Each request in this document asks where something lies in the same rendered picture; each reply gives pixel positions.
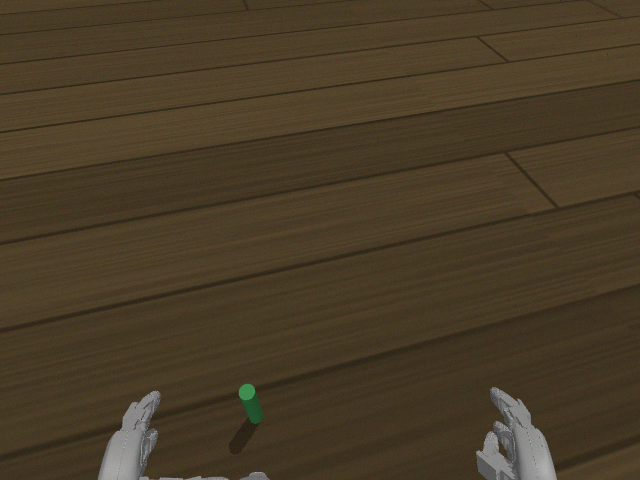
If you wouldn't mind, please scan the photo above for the right robot hand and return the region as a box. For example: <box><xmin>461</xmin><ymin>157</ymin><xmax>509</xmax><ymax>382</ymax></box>
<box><xmin>476</xmin><ymin>387</ymin><xmax>557</xmax><ymax>480</ymax></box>

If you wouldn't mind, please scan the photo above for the can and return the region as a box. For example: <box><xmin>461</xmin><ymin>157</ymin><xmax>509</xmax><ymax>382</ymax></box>
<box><xmin>239</xmin><ymin>384</ymin><xmax>263</xmax><ymax>424</ymax></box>

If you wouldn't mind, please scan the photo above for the left robot hand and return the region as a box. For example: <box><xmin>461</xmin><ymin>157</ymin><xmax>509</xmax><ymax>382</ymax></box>
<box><xmin>98</xmin><ymin>391</ymin><xmax>229</xmax><ymax>480</ymax></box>

